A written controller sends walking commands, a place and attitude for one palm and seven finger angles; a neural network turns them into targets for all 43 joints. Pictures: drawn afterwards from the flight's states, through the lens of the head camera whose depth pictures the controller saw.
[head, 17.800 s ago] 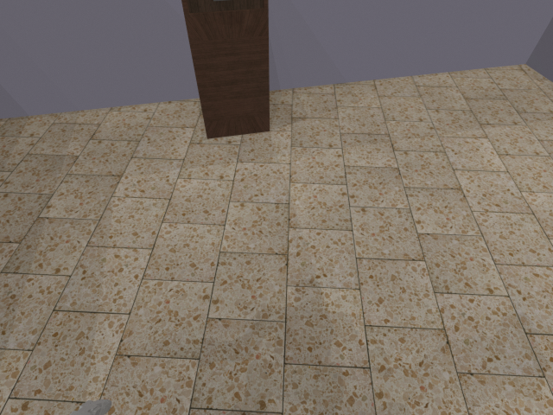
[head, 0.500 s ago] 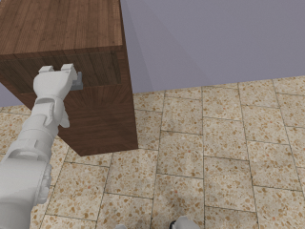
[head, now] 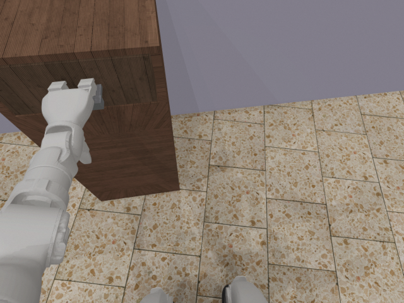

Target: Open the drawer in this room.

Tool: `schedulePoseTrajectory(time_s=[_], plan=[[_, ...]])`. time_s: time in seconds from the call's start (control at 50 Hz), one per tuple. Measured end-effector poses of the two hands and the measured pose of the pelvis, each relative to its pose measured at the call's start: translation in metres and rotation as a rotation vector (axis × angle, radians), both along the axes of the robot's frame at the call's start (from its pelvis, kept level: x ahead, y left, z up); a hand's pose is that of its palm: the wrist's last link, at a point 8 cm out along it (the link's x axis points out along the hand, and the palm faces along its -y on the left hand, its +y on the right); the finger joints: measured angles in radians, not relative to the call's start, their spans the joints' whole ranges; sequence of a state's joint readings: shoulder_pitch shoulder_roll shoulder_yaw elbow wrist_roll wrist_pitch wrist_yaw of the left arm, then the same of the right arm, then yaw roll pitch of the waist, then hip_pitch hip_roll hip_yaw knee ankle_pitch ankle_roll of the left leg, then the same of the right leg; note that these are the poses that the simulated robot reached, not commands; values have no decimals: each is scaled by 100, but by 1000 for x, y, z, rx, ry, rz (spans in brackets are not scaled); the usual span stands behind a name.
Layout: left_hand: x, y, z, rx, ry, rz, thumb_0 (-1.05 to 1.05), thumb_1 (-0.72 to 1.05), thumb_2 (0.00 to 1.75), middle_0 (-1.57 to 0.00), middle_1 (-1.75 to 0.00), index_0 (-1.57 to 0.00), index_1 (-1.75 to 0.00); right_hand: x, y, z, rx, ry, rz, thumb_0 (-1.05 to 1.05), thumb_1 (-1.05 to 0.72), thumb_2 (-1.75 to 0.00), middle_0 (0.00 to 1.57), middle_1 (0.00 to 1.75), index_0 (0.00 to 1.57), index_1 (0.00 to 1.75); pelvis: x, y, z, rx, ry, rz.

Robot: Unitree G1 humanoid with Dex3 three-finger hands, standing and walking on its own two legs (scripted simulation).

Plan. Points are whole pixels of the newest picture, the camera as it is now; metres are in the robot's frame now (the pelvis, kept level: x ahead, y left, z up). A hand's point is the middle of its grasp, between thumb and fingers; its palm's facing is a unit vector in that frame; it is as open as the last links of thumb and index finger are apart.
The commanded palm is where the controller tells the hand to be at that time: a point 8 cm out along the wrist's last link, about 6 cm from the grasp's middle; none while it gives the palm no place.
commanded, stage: lower the fingers behind the handle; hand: left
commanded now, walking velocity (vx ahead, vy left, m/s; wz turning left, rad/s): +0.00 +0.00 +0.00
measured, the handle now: (75, 97) +0.54 +0.24 +0.03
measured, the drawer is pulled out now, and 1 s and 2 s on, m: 0.00 0.00 0.09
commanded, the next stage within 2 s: close the thumb around the handle in 0.24 s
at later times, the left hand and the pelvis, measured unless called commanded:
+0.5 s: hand (80, 122) +0.49 +0.23 +0.01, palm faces -0.07 -0.01 -1.00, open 13.2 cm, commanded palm +0.47 +0.22 +0.06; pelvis +0.00 +0.00 +0.00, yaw +0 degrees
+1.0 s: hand (80, 122) +0.49 +0.23 +0.01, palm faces -0.07 -0.02 -1.00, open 5.6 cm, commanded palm +0.47 +0.22 +0.06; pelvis +0.01 +0.00 +0.00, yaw +0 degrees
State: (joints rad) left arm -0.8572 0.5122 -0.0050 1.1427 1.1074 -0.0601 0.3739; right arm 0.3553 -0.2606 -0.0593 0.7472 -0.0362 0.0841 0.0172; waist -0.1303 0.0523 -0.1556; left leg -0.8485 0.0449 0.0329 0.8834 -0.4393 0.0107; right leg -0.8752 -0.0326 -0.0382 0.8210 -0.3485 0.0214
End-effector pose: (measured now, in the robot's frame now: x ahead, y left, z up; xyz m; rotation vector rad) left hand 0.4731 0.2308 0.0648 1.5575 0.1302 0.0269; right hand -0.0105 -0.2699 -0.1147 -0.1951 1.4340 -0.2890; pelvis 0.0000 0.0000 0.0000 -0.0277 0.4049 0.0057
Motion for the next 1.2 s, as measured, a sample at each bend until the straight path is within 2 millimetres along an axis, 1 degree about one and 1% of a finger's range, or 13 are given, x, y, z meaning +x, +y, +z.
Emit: schedulePoseTrajectory(time_s=[0.16, 0.38, 0.46, 0.52, 0.6, 0.88, 0.96, 1.0, 1.2], plan=[[0, 0, 1, -1, 20, -8, 0, -49, 30, -31, -121, -32, -121, 0, 0, 1, -2, -5, -2, 1, -90, -90, 20, 29, 20, 30, 0, -1, 1, 1, -4, -3], [0, 0, 0, 2, 4, -9, 0, -49, 30, -31, -121, -33, -121, 1, -1, -1, 3, 4, 1, 1, -90, -90, 20, 29, 20, 30, 3, -2, 0, 0, 1, 1], [1, 0, 0, 2, 6, -4, 0, -44, 32, -32, -121, -33, -122, 4, -1, -1, 5, 4, 5, 1, -90, -90, 20, 29, 20, 30, 3, -3, 0, 0, 2, 3], [1, 0, 0, 2, 9, -1, 0, -36, 36, -32, -122, -33, -122, 6, -2, -1, 5, -1, 3, 1, -90, -90, 20, 29, 20, 30, 5, -3, 1, 1, 0, 0], [1, 0, 1, 0, 14, -1, 0, -20, 43, -32, -124, -33, -122, 8, -2, 0, 5, -8, 0, 1, -90, -90, 20, 29, 20, 30, 6, -3, 2, 1, -3, -2], [1, 0, 1, 0, 4, -6, 0, 53, 74, -36, -131, -35, -128, 15, -2, 0, 9, -11, -1, 1, -90, -90, 20, 29, 20, 30, 11, -2, 3, 1, -3, -5], [0, 0, 2, -7, 3, -2, 0, 70, 81, -37, -133, -37, -130, 17, -1, -1, 15, -11, -3, 1, -90, -90, 20, 29, 20, 30, 12, -2, 4, 1, -6, -6], [-1, 0, 2, -5, 4, -2, 0, 74, 83, -37, -134, -37, -130, 18, 0, 0, 18, -12, -4, 1, -90, -90, 20, 29, 20, 30, 13, -2, 4, 1, -8, -7], [-2, 0, 2, -3, 8, -2, 0, 75, 81, -36, -135, -38, -134, 22, 0, 0, 23, -19, -2, 1, -90, -90, 20, 29, 20, 30, 15, -2, 6, 2, -13, -8]])
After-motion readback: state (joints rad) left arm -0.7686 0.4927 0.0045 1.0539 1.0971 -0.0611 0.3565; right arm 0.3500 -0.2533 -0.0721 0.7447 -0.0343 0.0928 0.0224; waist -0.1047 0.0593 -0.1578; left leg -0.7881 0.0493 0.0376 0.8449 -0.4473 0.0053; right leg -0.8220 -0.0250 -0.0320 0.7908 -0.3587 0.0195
